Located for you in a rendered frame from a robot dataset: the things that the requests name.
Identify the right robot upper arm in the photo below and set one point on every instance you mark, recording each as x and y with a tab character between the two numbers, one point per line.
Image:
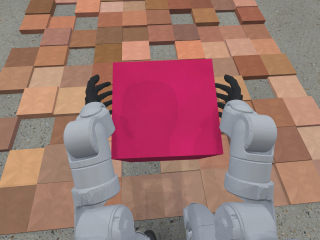
244	221

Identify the right robot thigh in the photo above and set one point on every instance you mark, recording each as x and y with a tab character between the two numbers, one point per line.
200	220

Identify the right robot hand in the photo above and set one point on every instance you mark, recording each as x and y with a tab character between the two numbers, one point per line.
234	92

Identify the carton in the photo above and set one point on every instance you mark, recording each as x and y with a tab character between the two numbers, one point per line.
165	110

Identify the left robot foot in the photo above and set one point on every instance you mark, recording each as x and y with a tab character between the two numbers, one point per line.
150	234

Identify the left robot hand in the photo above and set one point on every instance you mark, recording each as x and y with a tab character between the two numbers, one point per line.
92	92

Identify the left robot upper arm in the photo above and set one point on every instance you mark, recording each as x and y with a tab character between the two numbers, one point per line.
109	222

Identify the right robot forearm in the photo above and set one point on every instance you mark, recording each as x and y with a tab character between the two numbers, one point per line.
252	145

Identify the left robot forearm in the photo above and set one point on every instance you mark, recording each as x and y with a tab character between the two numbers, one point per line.
89	156

